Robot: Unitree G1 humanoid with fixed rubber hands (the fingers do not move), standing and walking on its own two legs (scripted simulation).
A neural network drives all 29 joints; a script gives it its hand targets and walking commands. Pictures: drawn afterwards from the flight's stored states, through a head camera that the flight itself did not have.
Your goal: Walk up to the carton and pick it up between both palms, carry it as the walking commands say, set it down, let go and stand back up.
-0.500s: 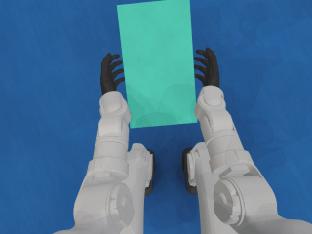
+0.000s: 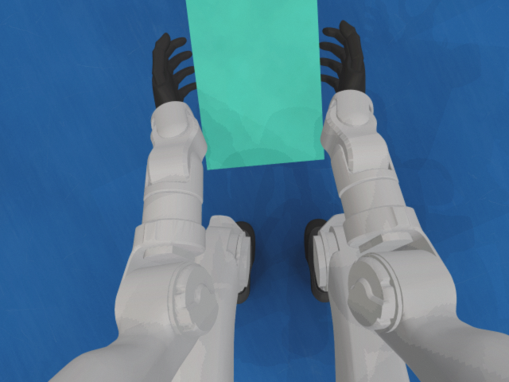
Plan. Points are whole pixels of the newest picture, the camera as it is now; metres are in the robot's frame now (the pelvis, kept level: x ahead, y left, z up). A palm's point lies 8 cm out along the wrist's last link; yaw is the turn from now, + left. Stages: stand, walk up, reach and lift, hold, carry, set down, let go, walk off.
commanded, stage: set down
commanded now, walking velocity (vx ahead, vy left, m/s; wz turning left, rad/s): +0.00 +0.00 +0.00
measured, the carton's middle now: (256, 70) +0.55 +0.03 -0.22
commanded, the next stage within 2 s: none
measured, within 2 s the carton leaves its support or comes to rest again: rests again in 1.72 s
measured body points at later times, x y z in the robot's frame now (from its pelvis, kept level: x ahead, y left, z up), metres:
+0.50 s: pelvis -0.01 +0.00 -0.05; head +0.36 +0.01 +0.19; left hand +0.53 +0.15 -0.22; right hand +0.54 -0.10 -0.22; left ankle +0.12 +0.10 -0.45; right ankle +0.12 -0.11 -0.45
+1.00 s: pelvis +0.01 +0.00 -0.09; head +0.39 +0.00 +0.14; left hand +0.56 +0.15 -0.28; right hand +0.57 -0.10 -0.28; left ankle +0.12 +0.10 -0.45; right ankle +0.12 -0.11 -0.45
